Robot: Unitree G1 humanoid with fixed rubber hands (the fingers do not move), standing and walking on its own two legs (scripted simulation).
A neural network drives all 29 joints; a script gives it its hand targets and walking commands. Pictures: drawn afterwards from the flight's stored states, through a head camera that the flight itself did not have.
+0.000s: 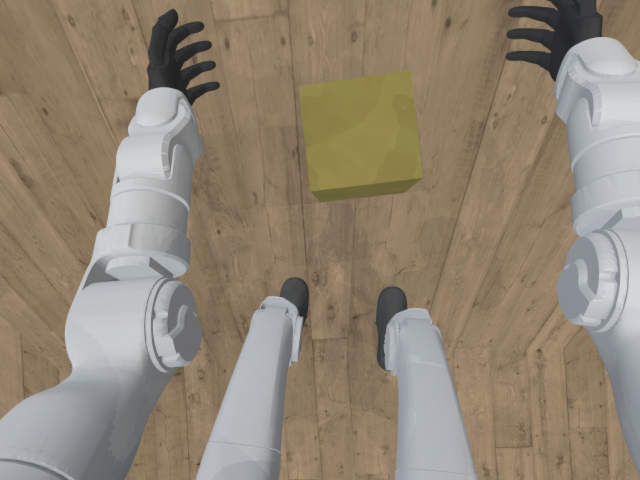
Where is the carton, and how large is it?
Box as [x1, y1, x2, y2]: [299, 71, 422, 202]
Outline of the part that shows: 410,71 299,86 310,191 320,202 403,192 422,177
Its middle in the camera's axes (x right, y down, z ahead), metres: +0.08 -0.20 +0.85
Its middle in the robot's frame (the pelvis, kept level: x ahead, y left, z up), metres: +0.55 +0.01 -0.53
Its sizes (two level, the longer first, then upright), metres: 0.210 0.200 0.250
